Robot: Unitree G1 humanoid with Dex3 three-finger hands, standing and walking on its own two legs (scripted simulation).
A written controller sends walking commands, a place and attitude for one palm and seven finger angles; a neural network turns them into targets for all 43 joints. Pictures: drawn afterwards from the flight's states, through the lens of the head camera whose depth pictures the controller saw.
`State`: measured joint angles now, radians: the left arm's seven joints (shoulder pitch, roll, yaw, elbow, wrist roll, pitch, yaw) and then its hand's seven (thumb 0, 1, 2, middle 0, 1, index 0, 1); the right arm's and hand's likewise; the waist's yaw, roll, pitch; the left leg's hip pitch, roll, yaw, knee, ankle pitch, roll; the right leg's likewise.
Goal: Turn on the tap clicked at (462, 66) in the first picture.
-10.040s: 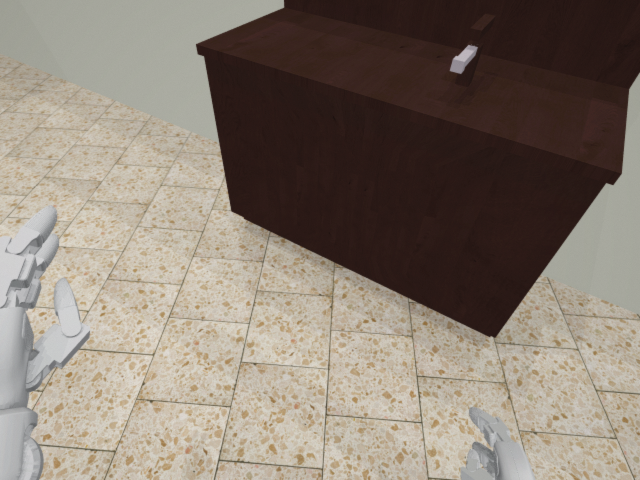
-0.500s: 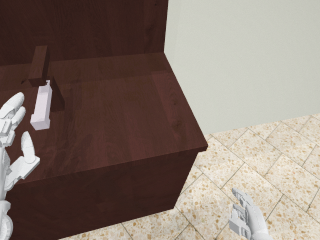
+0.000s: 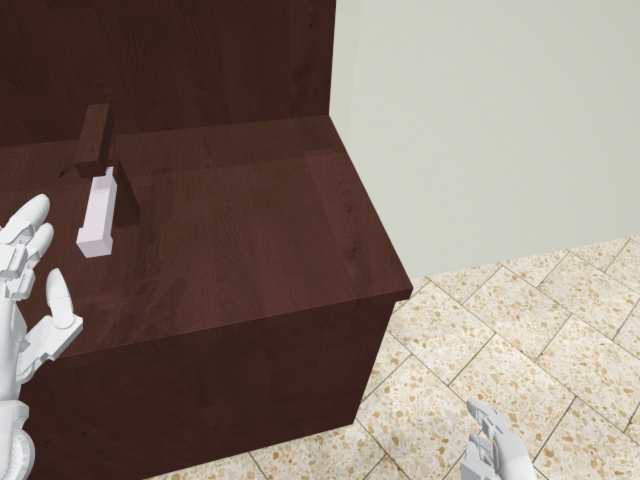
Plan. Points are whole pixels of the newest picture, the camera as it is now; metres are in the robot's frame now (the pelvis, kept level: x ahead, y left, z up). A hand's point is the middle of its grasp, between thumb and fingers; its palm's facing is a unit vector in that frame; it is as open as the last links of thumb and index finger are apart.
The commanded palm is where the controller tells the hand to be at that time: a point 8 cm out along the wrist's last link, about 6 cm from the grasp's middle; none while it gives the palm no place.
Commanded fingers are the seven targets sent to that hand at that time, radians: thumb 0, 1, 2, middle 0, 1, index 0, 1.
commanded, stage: come to a stop and stand still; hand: left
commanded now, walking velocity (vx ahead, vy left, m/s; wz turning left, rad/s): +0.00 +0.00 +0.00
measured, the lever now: (95, 241) +0.34 +0.31 +0.11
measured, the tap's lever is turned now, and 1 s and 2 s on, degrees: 0 0 0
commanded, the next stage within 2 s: look again from close up in 0.96 s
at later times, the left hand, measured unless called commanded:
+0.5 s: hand (84, 340) +0.20 +0.24 +0.14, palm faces +0.26 -0.88 -0.39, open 7.4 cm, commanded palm +0.16 +0.29 +0.17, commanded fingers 0.00 0.90 0.90 -0.20 -0.30 -0.20 -0.30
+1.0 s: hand (62, 319) +0.22 +0.26 +0.15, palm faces +0.36 -0.85 -0.37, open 7.4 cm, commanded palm +0.16 +0.29 +0.17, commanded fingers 0.00 0.90 0.90 -0.20 -0.30 -0.20 -0.30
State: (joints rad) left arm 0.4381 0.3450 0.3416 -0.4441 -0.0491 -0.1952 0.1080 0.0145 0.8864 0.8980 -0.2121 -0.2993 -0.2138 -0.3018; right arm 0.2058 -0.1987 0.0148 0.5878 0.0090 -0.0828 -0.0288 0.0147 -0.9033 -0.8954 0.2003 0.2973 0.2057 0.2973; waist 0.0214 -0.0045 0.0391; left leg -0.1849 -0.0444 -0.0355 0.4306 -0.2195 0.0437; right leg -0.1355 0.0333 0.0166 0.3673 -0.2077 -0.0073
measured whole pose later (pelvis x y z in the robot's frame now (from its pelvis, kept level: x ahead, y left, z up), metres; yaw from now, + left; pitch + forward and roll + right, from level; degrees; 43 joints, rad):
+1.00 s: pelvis -0.01 +0.01 +0.00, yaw +0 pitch -1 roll -1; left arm 0.41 0.37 0.36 -0.43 -0.04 -0.22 0.09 0.01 0.89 0.90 -0.21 -0.30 -0.21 -0.30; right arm 0.19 -0.19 0.03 0.57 0.00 -0.13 -0.02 0.01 -0.90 -0.90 0.20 0.30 0.21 0.30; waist 0.02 -0.03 0.05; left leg -0.21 -0.06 -0.02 0.43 -0.21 0.06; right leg -0.17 0.02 0.03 0.38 -0.20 0.01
